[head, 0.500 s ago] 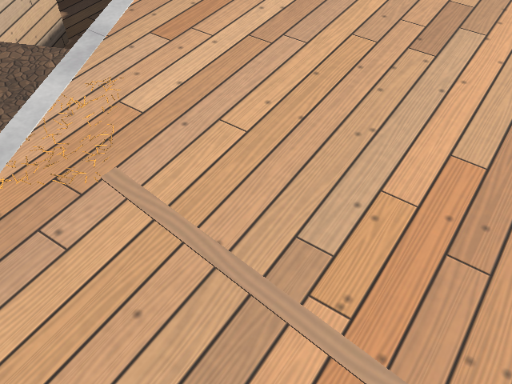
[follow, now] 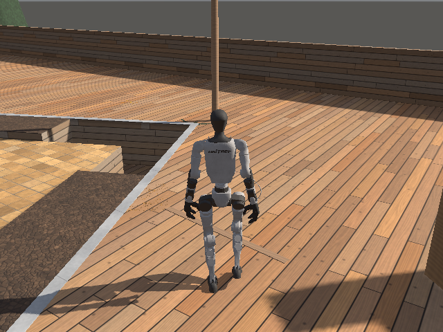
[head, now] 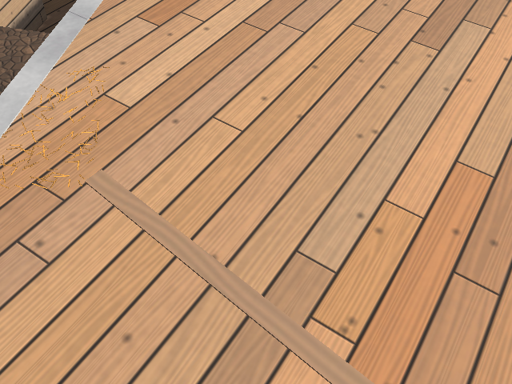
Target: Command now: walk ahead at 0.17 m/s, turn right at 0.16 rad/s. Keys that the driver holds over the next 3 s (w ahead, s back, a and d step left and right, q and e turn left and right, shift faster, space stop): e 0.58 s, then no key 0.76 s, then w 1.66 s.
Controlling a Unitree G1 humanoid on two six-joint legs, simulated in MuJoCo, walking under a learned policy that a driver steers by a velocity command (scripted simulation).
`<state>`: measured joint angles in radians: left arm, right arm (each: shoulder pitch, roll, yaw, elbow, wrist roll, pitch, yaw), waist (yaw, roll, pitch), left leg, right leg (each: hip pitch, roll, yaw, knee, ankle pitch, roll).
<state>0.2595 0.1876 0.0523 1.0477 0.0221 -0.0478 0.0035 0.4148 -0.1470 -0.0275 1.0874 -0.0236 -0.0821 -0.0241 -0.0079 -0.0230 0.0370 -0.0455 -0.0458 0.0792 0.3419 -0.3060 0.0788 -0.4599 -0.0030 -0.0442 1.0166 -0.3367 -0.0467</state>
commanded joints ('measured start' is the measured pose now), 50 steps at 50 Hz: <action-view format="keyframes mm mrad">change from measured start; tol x16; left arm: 1 18 -3 -5 -33 -9 17 -2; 12 87 242 61 -96 -36 21 5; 50 -74 111 8 -176 -23 92 19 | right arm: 1 49 -81 6 -10 3 -6 -20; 28 -269 -148 -45 -288 8 112 -26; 50 -119 -209 -21 -251 0 60 -14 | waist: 1 30 124 49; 8 95 151 -62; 11 64 -163 -219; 15 6 40 5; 34 31 -106 -104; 38 32 198 -99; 50 -17 192 -68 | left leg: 1 37 219 -49 -50 981 36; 8 -44 236 33 307 1061 22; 9 -103 214 48 476 900 8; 11 -402 -55 1 1093 -307 -55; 28 -478 35 -145 527 -76 -121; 36 -117 -12 -96 32 17 -42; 38 5 332 -484 -175 -54 57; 40 -206 396 -510 -142 234 171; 44 -96 232 -260 -46 591 105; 50 31 225 -242 40 778 104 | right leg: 1 -89 24 -22 -109 101 3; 9 331 68 -56 -512 322 -116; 11 532 -353 533 -568 1217 -350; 14 210 -279 463 -742 436 -343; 19 142 -137 331 -739 422 -233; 25 215 -125 452 -787 37 -191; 36 168 -78 496 -696 163 -108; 39 -62 174 174 -253 -203 14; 43 30 120 189 -39 -64 49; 50 147 61 68 -382 -104 85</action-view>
